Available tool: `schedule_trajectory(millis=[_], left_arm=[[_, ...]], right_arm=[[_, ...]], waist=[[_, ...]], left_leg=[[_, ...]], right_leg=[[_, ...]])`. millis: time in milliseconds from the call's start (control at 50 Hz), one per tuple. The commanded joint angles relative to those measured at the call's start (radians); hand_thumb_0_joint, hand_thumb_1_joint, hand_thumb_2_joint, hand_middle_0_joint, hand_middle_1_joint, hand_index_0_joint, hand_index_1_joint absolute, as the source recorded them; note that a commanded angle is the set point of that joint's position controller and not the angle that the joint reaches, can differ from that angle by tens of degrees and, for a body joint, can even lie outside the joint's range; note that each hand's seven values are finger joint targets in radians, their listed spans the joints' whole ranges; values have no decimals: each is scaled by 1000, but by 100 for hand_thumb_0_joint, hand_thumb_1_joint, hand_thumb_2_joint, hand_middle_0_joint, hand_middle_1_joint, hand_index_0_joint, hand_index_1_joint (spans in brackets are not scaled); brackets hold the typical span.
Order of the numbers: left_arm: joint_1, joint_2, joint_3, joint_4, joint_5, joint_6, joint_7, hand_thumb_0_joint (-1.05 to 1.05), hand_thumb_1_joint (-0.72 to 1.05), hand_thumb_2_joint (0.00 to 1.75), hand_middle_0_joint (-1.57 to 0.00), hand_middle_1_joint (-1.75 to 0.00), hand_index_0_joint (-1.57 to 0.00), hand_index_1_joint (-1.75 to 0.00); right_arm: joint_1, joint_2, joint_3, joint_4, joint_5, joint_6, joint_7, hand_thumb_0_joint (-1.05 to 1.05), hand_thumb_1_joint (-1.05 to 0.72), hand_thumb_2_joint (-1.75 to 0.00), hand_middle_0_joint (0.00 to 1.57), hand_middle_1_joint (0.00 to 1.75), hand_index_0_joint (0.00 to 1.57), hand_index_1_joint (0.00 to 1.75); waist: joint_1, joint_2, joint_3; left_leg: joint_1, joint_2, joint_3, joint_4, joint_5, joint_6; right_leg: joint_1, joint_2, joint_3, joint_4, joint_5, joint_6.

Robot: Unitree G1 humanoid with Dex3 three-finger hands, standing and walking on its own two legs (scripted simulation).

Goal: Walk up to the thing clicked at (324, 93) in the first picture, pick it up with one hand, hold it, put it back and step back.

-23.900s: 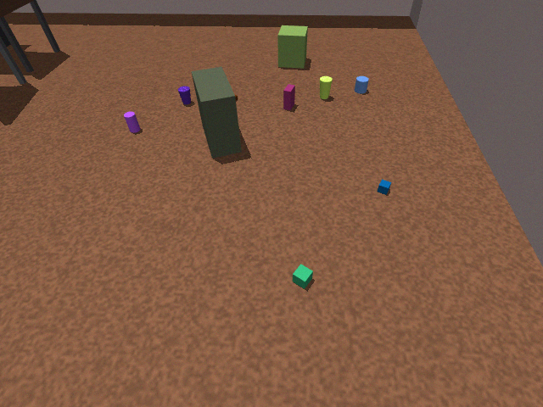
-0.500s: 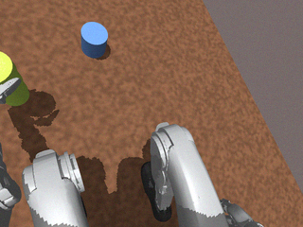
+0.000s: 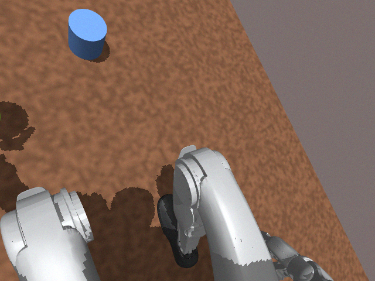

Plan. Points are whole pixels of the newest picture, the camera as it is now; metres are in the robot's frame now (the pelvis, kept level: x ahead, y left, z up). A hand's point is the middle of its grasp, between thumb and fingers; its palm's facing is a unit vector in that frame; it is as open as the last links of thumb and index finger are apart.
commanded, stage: lower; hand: left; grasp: from the side
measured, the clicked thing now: out of the picture +0.50 +0.29 -0.19
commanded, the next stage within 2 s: loosen in 0.52 s
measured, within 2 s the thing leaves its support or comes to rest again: rests again in 1.42 s
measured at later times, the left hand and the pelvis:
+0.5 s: hand out of the picture +0.50 +0.30 -0.17, palm faces +0.35 -0.94 -0.06, open 7.1 cm; pelvis +0.00 +0.01 +0.00, yaw -3 degrees
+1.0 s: hand out of the picture +0.50 +0.29 -0.17, palm faces +0.35 -0.94 -0.03, open 10.7 cm; pelvis -0.01 +0.01 +0.00, yaw -4 degrees
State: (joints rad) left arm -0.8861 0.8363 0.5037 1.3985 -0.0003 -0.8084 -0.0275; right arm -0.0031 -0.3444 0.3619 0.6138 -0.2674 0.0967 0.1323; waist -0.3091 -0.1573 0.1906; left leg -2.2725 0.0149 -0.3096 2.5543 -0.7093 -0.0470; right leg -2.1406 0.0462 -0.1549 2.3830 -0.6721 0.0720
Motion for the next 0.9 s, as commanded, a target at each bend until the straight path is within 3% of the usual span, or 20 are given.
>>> schedule_trajectory(millis=[0, 60, 160, 200, 340, 500, 600, 620, 700, 780, 820, 880], left_arm=[[-370, 199, -4, -198, -11, -137, 2, 0, 25, 123, -131, -144, -134, -143], [-343, 230, 23, -162, -26, -160, 10, 0, 24, 123, -132, -144, -134, -143], [-369, 231, -9, -155, -26, -194, 17, 0, 29, 125, -129, -143, -131, -142], [-354, 259, -2, -139, -21, -202, 23, 0, 27, 123, -127, -141, -129, -140], [-360, 266, -21, -109, -25, -226, 39, 0, 28, 123, -126, -140, -128, -139], [-312, 283, -44, -7, -9, -239, 49, 0, 30, 124, -126, -140, -128, -139], [-293, 292, -49, 18, -10, -249, 49, 0, 31, 124, -127, -141, -129, -139], [-295, 289, -47, 19, -13, -250, 49, 0, 30, 116, -131, -137, -133, -135], [-298, 282, -40, 18, -31, -262, 45, 0, 7, 84, -110, -106, -112, -103], [-304, 279, -50, 23, -24, -272, 40, 0, -9, 59, -97, -88, -99, -85], [-305, 278, -52, 16, -26, -274, 39, 0, -23, 52, -81, -72, -83, -71], [-303, 285, -54, 24, -17, -273, 44, 0, -27, 37, -63, -53, -63, -52]], right_arm=[[113, -330, -65, -13, -22, 4, -18, 0, -91, -90, 20, 30, 20, 30], [90, -338, -44, -26, -31, 4, -18, 0, -91, -90, 20, 30, 20, 30], [65, -351, -12, -22, -51, 5, -21, 0, -91, -90, 20, 30, 20, 30], [48, -353, -1, -26, -58, 8, -22, 0, -91, -90, 20, 30, 20, 30], [21, -362, 35, -25, -80, 19, -27, 0, -90, -90, 20, 30, 20, 30], [-36, -375, 59, -46, -84, 32, -37, 0, -90, -90, 20, 30, 20, 30], [-52, -373, 71, -54, -88, 35, -41, 0, -89, -90, 20, 30, 20, 30], [-58, -374, 72, -57, -89, 37, -42, 0, -90, -90, 20, 30, 20, 30], [-71, -376, 75, -62, -89, 33, -44, 0, -91, -89, 20, 30, 20, 30], [-82, -381, 70, -58, -88, 31, -45, 0, -92, -89, 20, 30, 20, 30], [-80, -379, 74, -56, -90, 33, -44, 0, -91, -90, 20, 30, 20, 30], [-74, -384, 74, -47, -90, 34, -44, 0, -92, -90, 20, 30, 20, 30]], waist=[[-109, 518, -652], [-108, 524, -641], [-139, 565, -610], [-132, 571, -609], [-161, 571, -589], [-173, 547, -495], [-181, 516, -497], [-182, 509, -496], [-183, 518, -486], [-191, 532, -459], [-189, 535, -475], [-196, 551, -473]], left_leg=[[495, 52, 95, -269, 196, 31], [488, 53, 89, -262, 201, 31], [545, 64, 66, -253, 253, 24], [551, 67, 63, -245, 275, 24], [553, 72, 41, -235, 288, 22], [511, 74, 21, -259, 212, 18], [487, 71, 22, -248, 197, 26], [484, 72, 20, -247, 191, 27], [490, 71, 18, -254, 186, 25], [493, 73, 11, -270, 153, 21], [505, 73, 9, -268, 172, 21], [525, 76, -2, -274, 204, 16]], right_leg=[[332, 32, -114, -189, 255, -74], [358, 35, -120, -186, 260, -72], [350, 39, -136, -175, 304, -68], [361, 42, -134, -174, 319, -67], [390, 47, -156, -178, 341, -59], [348, 54, -183, -182, 281, -64], [373, 59, -182, -196, 286, -60], [369, 61, -182, -197, 279, -60], [360, 63, -184, -199, 279, -64], [334, 61, -191, -198, 252, -66], [343, 62, -192, -200, 267, -65], [334, 59, -193, -192, 285, -67]])
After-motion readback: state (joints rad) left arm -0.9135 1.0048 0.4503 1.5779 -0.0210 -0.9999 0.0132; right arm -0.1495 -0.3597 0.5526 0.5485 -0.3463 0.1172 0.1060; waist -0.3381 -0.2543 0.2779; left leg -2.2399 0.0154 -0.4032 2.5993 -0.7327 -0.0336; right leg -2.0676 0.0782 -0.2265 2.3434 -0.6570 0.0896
